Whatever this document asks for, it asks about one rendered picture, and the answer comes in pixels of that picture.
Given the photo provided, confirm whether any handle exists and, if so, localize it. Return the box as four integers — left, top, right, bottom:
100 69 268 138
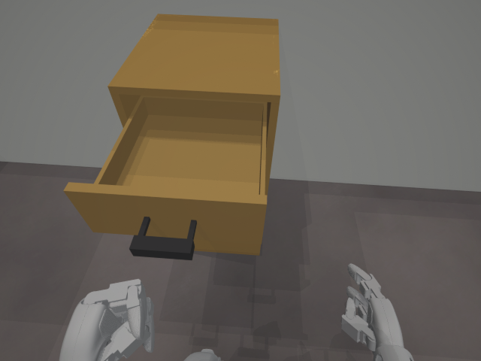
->
129 217 197 260

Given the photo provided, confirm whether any robot right forearm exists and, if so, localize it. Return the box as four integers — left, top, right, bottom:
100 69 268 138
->
373 344 414 361

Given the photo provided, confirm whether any right robot hand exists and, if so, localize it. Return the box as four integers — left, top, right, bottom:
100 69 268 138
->
341 263 404 355

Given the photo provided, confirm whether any cabinet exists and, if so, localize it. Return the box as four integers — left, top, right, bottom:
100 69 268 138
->
107 14 280 256

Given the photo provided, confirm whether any left robot hand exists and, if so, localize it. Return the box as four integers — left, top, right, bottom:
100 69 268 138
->
59 279 155 361

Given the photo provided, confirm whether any drawer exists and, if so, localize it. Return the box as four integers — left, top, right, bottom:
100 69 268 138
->
63 96 267 244

